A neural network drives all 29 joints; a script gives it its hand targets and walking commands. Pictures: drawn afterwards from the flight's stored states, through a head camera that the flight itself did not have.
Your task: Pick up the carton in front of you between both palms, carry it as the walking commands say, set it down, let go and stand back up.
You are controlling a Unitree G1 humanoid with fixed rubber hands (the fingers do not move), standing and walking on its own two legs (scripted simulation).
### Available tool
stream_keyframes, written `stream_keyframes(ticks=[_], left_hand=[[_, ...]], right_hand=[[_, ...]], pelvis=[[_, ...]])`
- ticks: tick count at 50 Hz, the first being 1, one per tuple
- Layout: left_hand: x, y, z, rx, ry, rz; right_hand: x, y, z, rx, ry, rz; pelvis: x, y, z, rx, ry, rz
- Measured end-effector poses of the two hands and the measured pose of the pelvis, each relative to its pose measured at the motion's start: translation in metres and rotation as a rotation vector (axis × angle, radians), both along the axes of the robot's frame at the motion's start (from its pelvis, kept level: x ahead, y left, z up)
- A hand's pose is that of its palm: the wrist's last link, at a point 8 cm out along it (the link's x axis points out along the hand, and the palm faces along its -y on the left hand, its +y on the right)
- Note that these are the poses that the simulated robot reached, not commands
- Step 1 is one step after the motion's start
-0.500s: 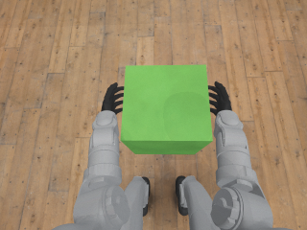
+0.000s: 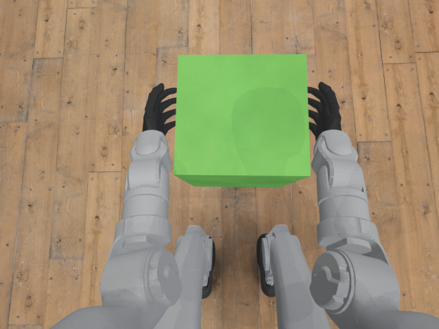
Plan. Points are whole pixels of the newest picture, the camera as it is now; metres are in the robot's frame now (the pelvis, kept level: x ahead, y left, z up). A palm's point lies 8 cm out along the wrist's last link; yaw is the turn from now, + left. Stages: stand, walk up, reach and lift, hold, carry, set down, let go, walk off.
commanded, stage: set down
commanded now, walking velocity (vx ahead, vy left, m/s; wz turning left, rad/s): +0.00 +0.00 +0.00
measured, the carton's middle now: (238, 133) +0.45 +0.00 -0.16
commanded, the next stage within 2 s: none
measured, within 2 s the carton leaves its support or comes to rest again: rests again in 1.24 s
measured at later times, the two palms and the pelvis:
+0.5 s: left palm (175, 133) +0.48 +0.14 -0.25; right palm (301, 132) +0.48 -0.16 -0.25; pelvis -0.04 -0.01 -0.13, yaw +0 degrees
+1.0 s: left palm (184, 133) +0.52 +0.14 -0.38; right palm (288, 131) +0.52 -0.15 -0.38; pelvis -0.03 -0.01 -0.22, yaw +0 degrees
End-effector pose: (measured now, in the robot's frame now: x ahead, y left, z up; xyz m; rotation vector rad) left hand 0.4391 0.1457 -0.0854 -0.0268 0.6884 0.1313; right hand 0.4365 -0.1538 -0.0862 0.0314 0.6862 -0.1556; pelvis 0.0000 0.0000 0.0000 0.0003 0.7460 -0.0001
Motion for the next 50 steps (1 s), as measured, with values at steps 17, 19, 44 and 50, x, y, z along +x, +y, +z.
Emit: stream_keyframes(ticks=[17,19,44,50], left_hand=[[0.025,0.000,-0.115,0.007,-0.007,0.004],[0.028,-0.001,-0.125,0.010,-0.002,0.002],[0.070,0.002,-0.286,0.045,0.038,-0.037],[0.077,-0.001,-0.299,0.039,0.027,-0.038]], right_hand=[[0.028,0.000,-0.113,-0.006,-0.006,0.012],[0.031,0.000,-0.125,-0.006,-0.002,0.012],[0.072,0.002,-0.286,-0.033,0.039,0.035],[0.081,-0.001,-0.294,-0.040,0.028,0.038]], pelvis=[[-0.034,-0.006,-0.100,0.002,0.060,0.003],[-0.037,-0.006,-0.109,0.002,0.058,0.002],[-0.037,-0.007,-0.208,0.004,0.012,0.005],[-0.033,-0.006,-0.222,0.003,-0.016,0.005]])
